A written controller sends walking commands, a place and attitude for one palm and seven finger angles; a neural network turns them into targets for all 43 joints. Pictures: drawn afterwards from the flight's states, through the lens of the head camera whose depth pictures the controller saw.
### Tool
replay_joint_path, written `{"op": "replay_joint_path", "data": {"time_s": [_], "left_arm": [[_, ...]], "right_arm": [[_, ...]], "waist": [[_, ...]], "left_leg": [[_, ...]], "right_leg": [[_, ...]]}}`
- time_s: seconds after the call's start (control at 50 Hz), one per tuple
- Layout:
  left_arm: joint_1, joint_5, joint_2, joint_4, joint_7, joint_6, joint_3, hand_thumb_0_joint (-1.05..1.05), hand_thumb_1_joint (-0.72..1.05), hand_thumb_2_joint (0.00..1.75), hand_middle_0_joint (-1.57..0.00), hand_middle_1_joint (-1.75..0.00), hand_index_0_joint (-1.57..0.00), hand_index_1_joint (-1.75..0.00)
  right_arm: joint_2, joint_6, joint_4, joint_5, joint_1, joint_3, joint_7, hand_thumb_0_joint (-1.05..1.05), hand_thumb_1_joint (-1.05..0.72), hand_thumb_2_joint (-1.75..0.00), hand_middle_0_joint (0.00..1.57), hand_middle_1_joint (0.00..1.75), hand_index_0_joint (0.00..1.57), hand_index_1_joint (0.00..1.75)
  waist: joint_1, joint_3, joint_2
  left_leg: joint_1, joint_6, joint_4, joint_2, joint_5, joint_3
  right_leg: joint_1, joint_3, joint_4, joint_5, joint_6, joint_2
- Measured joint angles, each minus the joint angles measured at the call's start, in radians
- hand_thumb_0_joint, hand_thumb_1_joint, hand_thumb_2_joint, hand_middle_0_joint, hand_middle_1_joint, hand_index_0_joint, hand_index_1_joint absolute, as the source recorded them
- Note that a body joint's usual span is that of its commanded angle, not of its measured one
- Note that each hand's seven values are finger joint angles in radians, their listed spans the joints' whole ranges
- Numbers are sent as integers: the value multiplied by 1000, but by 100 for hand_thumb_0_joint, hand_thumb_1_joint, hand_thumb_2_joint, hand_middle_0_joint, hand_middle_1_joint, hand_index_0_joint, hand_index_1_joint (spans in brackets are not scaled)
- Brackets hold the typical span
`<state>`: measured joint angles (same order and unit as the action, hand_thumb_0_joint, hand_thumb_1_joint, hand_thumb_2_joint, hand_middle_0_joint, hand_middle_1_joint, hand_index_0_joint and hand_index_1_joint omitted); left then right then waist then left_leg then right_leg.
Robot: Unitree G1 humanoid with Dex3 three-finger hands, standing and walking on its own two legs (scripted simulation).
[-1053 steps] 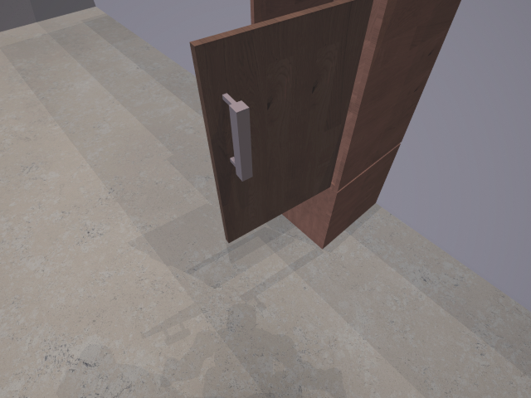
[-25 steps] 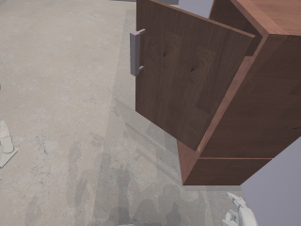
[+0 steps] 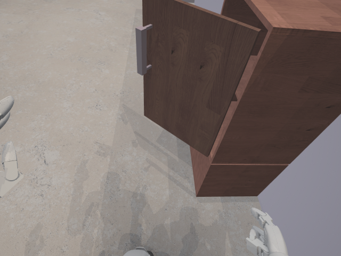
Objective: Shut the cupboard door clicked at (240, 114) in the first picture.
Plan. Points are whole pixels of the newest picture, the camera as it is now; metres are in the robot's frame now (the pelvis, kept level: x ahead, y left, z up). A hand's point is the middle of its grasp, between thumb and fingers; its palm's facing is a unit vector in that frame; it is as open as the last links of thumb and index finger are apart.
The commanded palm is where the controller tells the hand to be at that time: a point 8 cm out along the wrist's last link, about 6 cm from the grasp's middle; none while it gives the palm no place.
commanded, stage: step back with the hand held close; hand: left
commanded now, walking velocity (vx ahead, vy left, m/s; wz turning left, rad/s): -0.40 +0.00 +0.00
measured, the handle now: (145, 50) +0.79 +0.14 +0.07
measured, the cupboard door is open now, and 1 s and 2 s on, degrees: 50 50 50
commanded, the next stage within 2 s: stop stepping back and stand still in 0.28 s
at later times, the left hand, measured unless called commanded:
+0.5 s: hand out of the picture +0.07 +0.27 +0.18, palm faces +0.42 -0.80 -0.43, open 7.4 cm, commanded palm +0.01 +0.32 +0.19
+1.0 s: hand out of the picture -0.03 +0.33 +0.18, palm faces +0.52 -0.78 -0.34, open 7.4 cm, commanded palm -0.07 +0.36 +0.19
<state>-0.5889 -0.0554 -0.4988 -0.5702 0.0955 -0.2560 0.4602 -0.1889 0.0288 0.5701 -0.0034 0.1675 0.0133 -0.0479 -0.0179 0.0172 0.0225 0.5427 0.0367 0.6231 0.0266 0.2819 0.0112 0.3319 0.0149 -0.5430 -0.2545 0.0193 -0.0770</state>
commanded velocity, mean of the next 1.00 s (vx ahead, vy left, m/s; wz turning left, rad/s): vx -0.01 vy -0.02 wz -0.02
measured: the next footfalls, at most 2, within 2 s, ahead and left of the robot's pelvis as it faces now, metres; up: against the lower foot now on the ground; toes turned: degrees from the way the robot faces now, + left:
left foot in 0.16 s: +0.04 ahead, +0.13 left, +0.00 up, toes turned +1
right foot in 0.32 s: -0.04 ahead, -0.11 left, +0.00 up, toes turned +6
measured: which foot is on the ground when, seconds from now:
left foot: up 0.00-0.14, down 0.16-0.84, up 0.86-1.00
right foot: down 0.00-0.22, up 0.24-0.30, down 0.32-0.64, up 0.66-0.82, down 0.84-1.00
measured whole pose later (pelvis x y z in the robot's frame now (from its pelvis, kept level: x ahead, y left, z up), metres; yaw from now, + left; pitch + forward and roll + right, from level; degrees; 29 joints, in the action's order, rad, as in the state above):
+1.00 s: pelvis -0.20 +0.06 +0.01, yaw +1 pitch -1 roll -1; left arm -0.49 -0.03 -0.41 -0.46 0.17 -0.18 0.38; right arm -0.19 0.04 0.68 -0.01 0.28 -0.01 -0.07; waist 0.04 0.10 0.05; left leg 0.49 0.00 0.90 -0.03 0.38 0.03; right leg 0.23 -0.03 -0.51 -0.30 0.07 -0.03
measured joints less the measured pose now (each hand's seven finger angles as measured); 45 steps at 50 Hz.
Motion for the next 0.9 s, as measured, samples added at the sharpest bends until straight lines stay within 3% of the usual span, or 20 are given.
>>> {"op": "replay_joint_path", "data": {"time_s": [0.08, 0.12, 0.16, 0.22, 0.3, 0.36, 0.42, 0.54, 0.62, 0.7, 0.74, 0.82, 0.86, 0.9], "left_arm": [[5, 12, 26, 6, 39, 18, -25, 1, 89, 90, -21, -30, -22, -31], [30, 20, 45, 15, 55, 27, -36, 1, 89, 90, -21, -30, -22, -31], [62, 23, 58, 17, 63, 31, -44, 1, 89, 90, -21, -30, -22, -30], [80, 19, 42, 39, 56, 21, -17, 1, 89, 90, -21, -30, -21, -30], [50, 23, 23, 47, 33, 25, 14, 1, 89, 90, -21, -30, -21, -30], [33, 25, 29, 27, 23, 12, 25, 1, 89, 90, -21, -30, -21, -30], [43, 22, 51, 15, 20, -4, 15, 1, 89, 90, -21, -30, -21, -30], [30, 21, 71, 17, 41, 21, -55, 1, 89, 90, -21, -30, -22, -30], [66, 26, 75, 78, 59, 31, -51, 1, 89, 90, -21, -30, -22, -31], [108, 33, 94, 137, 70, 64, -29, 1, 89, 90, -21, -30, -21, -30], [119, 33, 102, 137, 69, 80, -35, 1, 89, 90, -21, -30, -21, -30], [72, 28, 79, 65, 62, 94, -46, 1, 90, 90, -20, -30, -21, -30], [57, 26, 64, 36, 52, 89, -48, 1, 90, 90, -20, -30, -21, -30], [55, 22, 59, 35, 48, 83, -66, 1, 89, 90, -20, -30, -21, -30]], "right_arm": [[-12, -29, 38, -4, 54, 7, -6, 1, -91, -90, 20, 30, 21, 30], [-25, -36, 46, -5, 73, 6, -17, 1, -91, -90, 20, 30, 21, 30], [-46, -30, 47, -1, 79, 13, -30, 1, -91, -90, 20, 30, 21, 30], [-28, -23, 60, 9, 46, 23, -39, 1, -91, -90, 20, 30, 21, 30], [3, 14, 30, 1, 50, 13, -34, 1, -91, -90, 20, 30, 20, 30], [22, 44, 27, -4, 58, -1, -23, 1, -91, -90, 20, 30, 21, 30], [31, 55, 43, -8, 34, -11, -15, 1, -91, -90, 20, 30, 21, 30], [5, 28, 56, -5, 81, -18, -14, 1, -91, -90, 20, 30, 21, 30], [-21, 26, 77, 2, 110, -13, -38, 1, -91, -90, 20, 30, 21, 30], [-8, 53, 78, 6, 127, -17, -48, 1, -91, -90, 20, 30, 21, 30], [6, 69, 73, 3, 134, -19, -42, 1, -91, -90, 20, 30, 21, 30], [30, 79, 54, -9, 128, -38, -23, 1, -91, -90, 20, 30, 21, 30], [26, 68, 46, -18, 103, -38, -14, 1, -91, -90, 20, 30, 21, 30], [16, 44, 67, -15, 86, -31, -8, 1, -90, -90, 20, 30, 21, 30]], "waist": [[14, 48, 47], [13, 59, 52], [1, 54, 25], [0, 11, 40], [-11, 2, 13], [1, 20, -1], [15, 1, -5], [9, 40, 10], [3, 52, 5], [-7, 46, 2], [-15, 45, -4], [-13, 57, 22], [1, 47, 18], [22, 41, 5]], "left_leg": [[-9, -33, 196, 14, 103, -24], [-76, -35, 127, -8, 78, -37], [-144, -34, -15, -42, -28, -59], [-132, -32, -17, -24, -59, -41], [-100, -23, -1, -41, -72, -46], [-55, -27, 17, -57, -86, -50], [-31, -35, 19, -71, -106, -46], [-79, -37, 69, -28, 55, -39], [-128, -9, 9, -14, -26, -42], [-174, 4, -77, -16, -39, -38], [-188, 1, -127, -23, -43, -38], [-173, -24, -185, -14, -41, 4], [-112, -33, -101, -16, 22, 29], [-43, -44, 122, -14, 70, 13]], "right_leg": [[9, 5, 15, 22, -4, 43], [23, 0, 12, 30, -14, 57], [52, -24, -14, 30, -27, 57], [68, -4, -18, 69, -45, 75], [64, 24, -115, 23, -50, 35], [13, 34, -87, -43, -40, 12], [20, 42, -58, -25, -29, 1], [12, 45, -42, 3, -33, 37], [-15, 35, -25, -28, -43, 54], [-27, 33, -103, -118, -40, 33], [-53, 2, -119, -132, -32, 16], [-160, -57, 42, -165, 4, 8], [-159, -50, 91, -87, 46, 7], [-134, -46, 62, -11, 63, 6]]}}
